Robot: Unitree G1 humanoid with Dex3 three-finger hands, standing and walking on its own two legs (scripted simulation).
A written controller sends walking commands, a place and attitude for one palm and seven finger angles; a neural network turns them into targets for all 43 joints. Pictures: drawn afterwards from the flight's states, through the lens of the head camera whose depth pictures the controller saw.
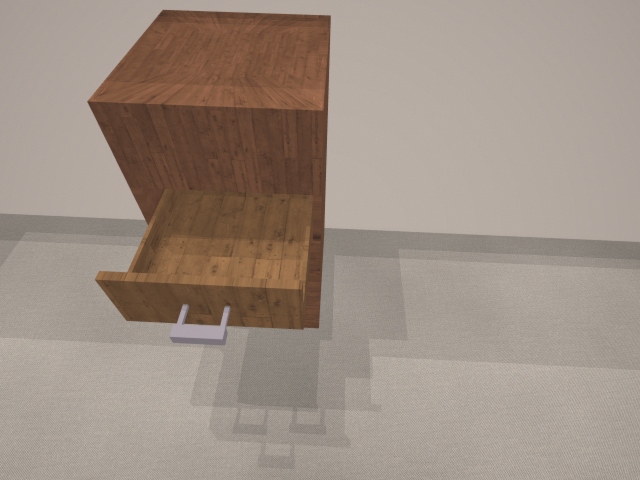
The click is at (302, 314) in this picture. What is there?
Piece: drawer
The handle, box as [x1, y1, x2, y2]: [169, 304, 229, 344]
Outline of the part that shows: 183,304 177,323 173,324 169,336 173,342 205,344 225,343 227,333 225,327 229,313 229,306 225,306 221,323 219,326 201,326 183,324 188,308 187,304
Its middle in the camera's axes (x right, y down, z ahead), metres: -0.23 +0.17 +0.76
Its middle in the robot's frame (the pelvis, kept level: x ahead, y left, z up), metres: +0.42 +0.25 -0.22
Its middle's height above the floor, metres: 0.56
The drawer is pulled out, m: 0.25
